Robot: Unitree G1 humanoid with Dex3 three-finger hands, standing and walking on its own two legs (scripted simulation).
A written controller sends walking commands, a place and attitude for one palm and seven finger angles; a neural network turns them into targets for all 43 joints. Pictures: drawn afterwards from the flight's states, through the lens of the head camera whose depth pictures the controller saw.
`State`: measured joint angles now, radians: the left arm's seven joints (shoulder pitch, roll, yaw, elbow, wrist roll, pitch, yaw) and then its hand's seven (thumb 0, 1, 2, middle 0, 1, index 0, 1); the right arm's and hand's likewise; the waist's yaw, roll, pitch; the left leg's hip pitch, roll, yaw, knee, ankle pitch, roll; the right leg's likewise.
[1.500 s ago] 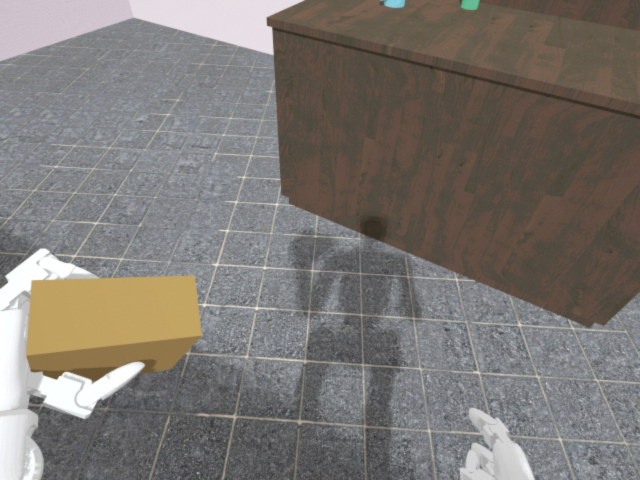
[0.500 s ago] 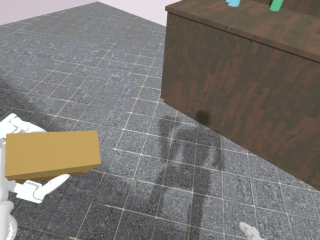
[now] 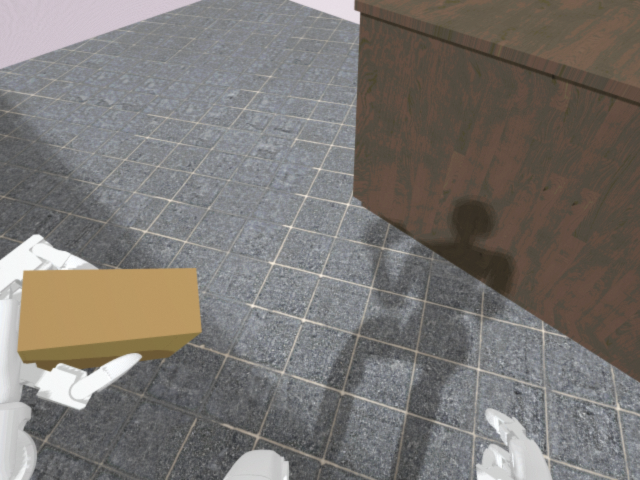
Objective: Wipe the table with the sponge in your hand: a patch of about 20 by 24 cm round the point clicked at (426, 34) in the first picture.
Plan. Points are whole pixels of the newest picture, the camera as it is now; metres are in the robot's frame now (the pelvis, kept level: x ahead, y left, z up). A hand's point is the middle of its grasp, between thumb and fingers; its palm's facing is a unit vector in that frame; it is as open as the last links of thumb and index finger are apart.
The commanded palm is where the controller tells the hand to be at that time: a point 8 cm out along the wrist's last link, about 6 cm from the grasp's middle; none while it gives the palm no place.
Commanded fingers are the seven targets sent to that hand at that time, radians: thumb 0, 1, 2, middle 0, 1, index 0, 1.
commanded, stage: walk to a spot facing it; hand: left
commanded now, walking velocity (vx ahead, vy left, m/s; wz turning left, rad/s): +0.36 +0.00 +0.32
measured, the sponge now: (136, 321) +0.24 +0.19 +0.15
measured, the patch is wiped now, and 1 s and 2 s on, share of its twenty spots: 0.00 0.00 0.00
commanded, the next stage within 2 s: none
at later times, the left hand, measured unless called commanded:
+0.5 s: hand (106, 216) +0.33 +0.24 +0.19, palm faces +0.47 -0.77 -0.43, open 10.2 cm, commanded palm +0.27 +0.28 +0.19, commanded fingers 0.00 0.10 1.30 -1.20 -1.60 -1.20 -1.60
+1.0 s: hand (121, 167) +0.42 +0.26 +0.19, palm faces +0.63 -0.65 -0.42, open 10.2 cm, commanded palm +0.35 +0.29 +0.19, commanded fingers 0.00 0.10 1.30 -1.20 -1.60 -1.20 -1.60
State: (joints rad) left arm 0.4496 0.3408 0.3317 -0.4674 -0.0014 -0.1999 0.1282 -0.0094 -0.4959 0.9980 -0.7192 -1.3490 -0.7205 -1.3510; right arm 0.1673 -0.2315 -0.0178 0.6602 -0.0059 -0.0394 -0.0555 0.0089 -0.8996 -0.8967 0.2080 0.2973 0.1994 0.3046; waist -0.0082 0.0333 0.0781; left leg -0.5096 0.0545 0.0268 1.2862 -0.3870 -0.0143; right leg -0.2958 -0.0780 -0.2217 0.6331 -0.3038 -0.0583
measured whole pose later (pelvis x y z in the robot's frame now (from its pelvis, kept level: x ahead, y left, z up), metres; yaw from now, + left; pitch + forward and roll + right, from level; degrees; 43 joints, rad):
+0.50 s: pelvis +0.14 -0.01 +0.00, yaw +6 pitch -1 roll +0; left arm 0.46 0.39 0.37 -0.55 -0.01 -0.21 0.16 -0.01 -0.50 1.00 -0.72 -1.35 -0.72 -1.35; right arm 0.18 -0.10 0.03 0.59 0.00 -0.09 -0.04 0.01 -0.90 -0.90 0.21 0.30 0.20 0.30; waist -0.02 -0.02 0.07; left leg -0.31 0.09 0.12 0.58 -0.24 0.00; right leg -0.47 -0.12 -0.09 0.99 -0.43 0.04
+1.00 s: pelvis +0.28 -0.03 -0.01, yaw +17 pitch -2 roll +1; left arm 0.48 0.41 0.40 -0.65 -0.01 -0.24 0.20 -0.01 -0.50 1.00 -0.72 -1.35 -0.72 -1.35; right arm 0.18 -0.26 -0.08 0.53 0.00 -0.06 -0.06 0.01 -0.90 -0.90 0.20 0.30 0.19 0.30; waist -0.01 -0.06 0.11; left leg -0.40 0.05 0.20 0.63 -0.15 0.06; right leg -0.26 -0.18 -0.19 0.94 -0.50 0.03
